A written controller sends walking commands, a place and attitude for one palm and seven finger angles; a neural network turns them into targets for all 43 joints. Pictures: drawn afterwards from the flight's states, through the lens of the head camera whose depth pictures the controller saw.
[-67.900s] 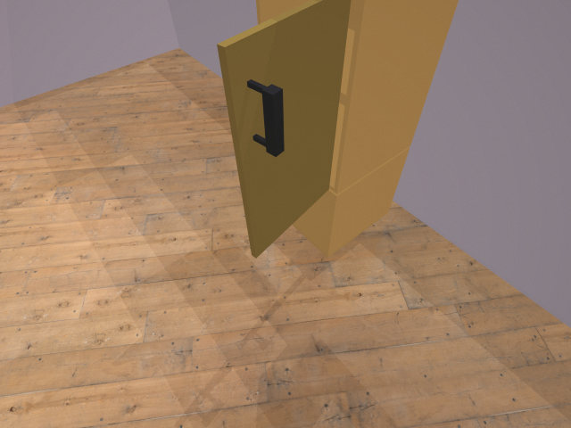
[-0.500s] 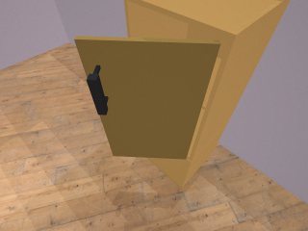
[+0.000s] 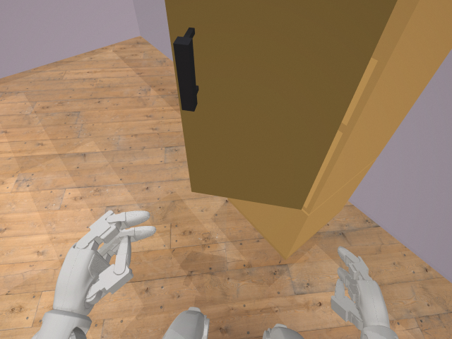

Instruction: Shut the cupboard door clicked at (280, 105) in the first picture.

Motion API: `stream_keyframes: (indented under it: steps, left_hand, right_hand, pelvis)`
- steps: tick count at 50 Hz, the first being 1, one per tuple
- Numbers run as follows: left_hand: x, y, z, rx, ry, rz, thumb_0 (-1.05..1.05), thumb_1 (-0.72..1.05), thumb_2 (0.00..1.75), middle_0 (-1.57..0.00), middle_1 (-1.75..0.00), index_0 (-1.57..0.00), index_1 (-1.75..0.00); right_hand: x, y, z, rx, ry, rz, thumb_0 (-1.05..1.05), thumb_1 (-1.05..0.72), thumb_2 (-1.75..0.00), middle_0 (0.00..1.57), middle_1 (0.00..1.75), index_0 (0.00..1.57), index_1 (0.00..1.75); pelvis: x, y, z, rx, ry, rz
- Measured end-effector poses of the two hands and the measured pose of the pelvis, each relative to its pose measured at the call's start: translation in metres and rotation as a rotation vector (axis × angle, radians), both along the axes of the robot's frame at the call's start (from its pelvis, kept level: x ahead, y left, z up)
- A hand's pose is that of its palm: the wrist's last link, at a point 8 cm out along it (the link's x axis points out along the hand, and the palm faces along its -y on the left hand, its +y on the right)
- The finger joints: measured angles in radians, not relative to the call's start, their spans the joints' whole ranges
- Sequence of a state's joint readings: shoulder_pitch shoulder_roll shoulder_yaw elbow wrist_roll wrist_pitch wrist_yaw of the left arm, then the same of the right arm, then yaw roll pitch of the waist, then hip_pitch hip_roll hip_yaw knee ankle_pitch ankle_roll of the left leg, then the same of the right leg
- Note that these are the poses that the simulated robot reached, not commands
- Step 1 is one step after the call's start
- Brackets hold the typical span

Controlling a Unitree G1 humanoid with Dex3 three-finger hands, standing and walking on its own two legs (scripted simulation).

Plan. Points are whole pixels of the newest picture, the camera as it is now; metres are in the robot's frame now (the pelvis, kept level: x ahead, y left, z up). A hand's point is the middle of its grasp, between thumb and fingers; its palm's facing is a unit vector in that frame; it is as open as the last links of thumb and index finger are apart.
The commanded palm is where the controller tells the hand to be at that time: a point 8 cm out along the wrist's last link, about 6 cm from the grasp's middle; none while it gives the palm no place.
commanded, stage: raise the hand and make a fist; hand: left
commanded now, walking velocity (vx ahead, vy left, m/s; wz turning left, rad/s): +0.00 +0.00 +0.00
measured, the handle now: (189, 70) +0.53 +0.13 +0.19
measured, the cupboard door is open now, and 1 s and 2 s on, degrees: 41 41 41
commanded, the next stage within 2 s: bring the fist close to the handle in 1.36 s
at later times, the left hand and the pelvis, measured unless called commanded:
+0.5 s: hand (117, 224) +0.24 +0.18 +0.13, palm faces -0.06 -1.00 -0.06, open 3.4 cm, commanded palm +0.22 +0.24 +0.14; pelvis +0.03 +0.02 +0.04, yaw -1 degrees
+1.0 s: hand (102, 177) +0.27 +0.19 +0.20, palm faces -0.04 -1.00 -0.07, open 3.1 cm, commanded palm +0.24 +0.24 +0.20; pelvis +0.04 +0.00 +0.07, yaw -1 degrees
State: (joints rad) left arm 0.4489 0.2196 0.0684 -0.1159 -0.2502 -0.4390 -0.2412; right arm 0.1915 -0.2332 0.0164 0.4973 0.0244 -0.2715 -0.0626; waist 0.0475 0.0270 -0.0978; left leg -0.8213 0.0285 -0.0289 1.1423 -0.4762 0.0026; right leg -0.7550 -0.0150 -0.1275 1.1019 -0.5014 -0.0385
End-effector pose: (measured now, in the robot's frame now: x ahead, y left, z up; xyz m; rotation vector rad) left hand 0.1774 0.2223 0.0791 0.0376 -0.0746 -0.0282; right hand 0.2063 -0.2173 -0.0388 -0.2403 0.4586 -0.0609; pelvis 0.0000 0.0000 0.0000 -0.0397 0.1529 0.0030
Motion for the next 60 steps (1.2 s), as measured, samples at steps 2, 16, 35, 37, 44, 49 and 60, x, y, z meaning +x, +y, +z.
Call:
stream_keyframes:
  steps: [2, 16, 35, 37, 44, 49, 60]
  left_hand:
    - [0.011, -0.004, 0.007, 0.002, 0.001, -0.048, 0.02, 0.9, 0.9, -0.58, -0.71, -0.58, -0.71]
    - [0.034, 0.015, 0.039, 0.021, 0.077, -0.012, 0.02, 0.9, 0.9, -0.83, -0.99, -0.84, -0.99]
    - [0.06, 0.024, 0.083, 0.029, 0.045, -0.014, 0.02, 0.9, 0.9, -1.18, -1.37, -1.18, -1.37]
    - [0.062, 0.024, 0.088, 0.031, 0.047, -0.015, 0.02, 0.9, 0.9, -1.21, -1.41, -1.22, -1.4]
    - [0.069, 0.027, 0.108, 0.035, 0.027, -0.008, 0.02, 0.9, 0.9, -1.28, -1.48, -1.28, -1.47]
    - [0.075, 0.027, 0.119, 0.033, 0.018, -0.014, 0.02, 0.9, 0.9, -1.29, -1.49, -1.3, -1.49]
    - [0.073, 0.018, 0.118, 0.01, 0.038, -0.018, 0.02, 0.9, 0.9, -1.3, -1.5, -1.3, -1.5]
  right_hand:
    - [-0.012, 0.009, -0.006, 0.024, 0.039, -0.009, 0.01, -0.9, -0.9, 0.2, 0.3, 0.2, 0.29]
    - [-0.068, 0.004, -0.001, 0.02, 0.183, -0.114, 0.02, -0.9, -0.9, 0.21, 0.3, 0.21, 0.3]
    - [0.009, 0.014, 0.041, 0.04, 0.026, -0.029, 0.02, -0.9, -0.9, 0.2, 0.3, 0.2, 0.3]
    - [0.012, 0.016, 0.043, 0.047, 0.025, -0.02, 0.02, -0.9, -0.9, 0.2, 0.3, 0.2, 0.3]
    - [0.012, 0.014, 0.043, 0.059, 0.042, -0.014, 0.02, -0.9, -0.9, 0.21, 0.3, 0.21, 0.3]
    - [0.005, 0.005, 0.043, 0.055, 0.061, -0.032, 0.02, -0.9, -0.9, 0.21, 0.3, 0.21, 0.3]
    - [-0.007, -0.014, 0.05, 0.04, 0.049, -0.077, 0.02, -0.9, -0.9, 0.2, 0.3, 0.2, 0.3]
  pelvis:
    - [-0.001, 0.003, 0.003, -0.004, -0.004, 0.0]
    - [0.014, 0.019, 0.031, 0.007, -0.038, -0.023]
    - [0.039, 0.016, 0.052, 0.012, -0.095, -0.012]
    - [0.041, 0.014, 0.054, 0.013, -0.103, -0.011]
    - [0.043, 0.009, 0.062, 0.019, -0.129, -0.008]
    - [0.042, 0.006, 0.066, 0.024, -0.147, -0.01]
    - [0.038, 0.001, 0.071, 0.032, -0.168, -0.023]
